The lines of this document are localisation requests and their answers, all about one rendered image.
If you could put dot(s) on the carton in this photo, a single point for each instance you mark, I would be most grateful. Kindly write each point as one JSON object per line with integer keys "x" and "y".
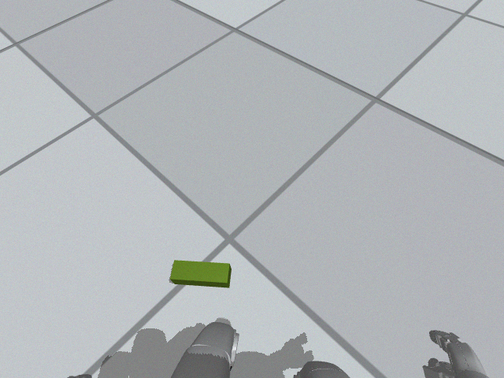
{"x": 198, "y": 273}

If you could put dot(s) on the right robot hand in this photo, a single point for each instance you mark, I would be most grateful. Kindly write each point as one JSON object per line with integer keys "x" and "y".
{"x": 461, "y": 355}

